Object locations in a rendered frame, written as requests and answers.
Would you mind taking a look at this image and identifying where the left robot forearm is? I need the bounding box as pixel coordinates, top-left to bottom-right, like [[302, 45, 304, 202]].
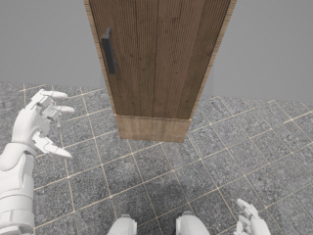
[[0, 142, 37, 235]]

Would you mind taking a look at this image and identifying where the cupboard door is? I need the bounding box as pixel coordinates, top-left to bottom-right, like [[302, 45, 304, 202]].
[[88, 0, 232, 120]]

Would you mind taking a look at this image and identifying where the left robot shin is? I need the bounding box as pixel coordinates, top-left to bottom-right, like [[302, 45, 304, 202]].
[[121, 214, 131, 218]]

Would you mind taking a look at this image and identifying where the handle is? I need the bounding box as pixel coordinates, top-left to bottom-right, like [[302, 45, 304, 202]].
[[101, 27, 116, 74]]

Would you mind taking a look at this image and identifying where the robot right thigh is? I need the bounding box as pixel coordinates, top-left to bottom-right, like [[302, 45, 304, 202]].
[[176, 214, 210, 235]]

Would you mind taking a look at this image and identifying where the robot right hand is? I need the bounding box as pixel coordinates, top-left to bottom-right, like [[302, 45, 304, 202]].
[[234, 199, 271, 235]]

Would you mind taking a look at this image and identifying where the robot left hand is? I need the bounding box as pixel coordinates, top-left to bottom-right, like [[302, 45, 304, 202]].
[[11, 89, 75, 160]]

